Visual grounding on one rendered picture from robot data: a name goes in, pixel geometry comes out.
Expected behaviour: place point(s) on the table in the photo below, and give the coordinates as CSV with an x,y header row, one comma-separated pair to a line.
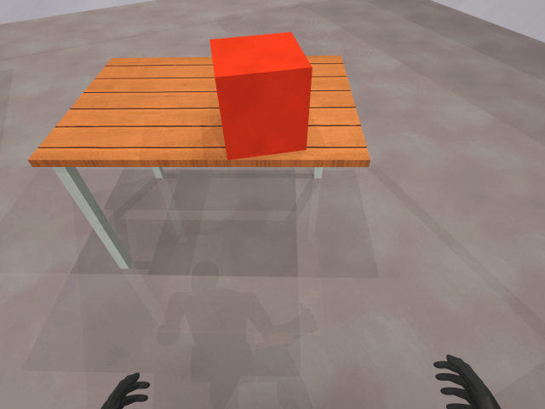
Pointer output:
x,y
164,112

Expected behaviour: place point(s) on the robot right hand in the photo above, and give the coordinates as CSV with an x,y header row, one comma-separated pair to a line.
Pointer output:
x,y
474,392

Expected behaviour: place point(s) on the carton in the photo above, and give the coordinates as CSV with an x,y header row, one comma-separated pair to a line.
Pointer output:
x,y
263,84

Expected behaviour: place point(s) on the robot left hand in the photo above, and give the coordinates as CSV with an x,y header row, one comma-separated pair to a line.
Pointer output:
x,y
118,398

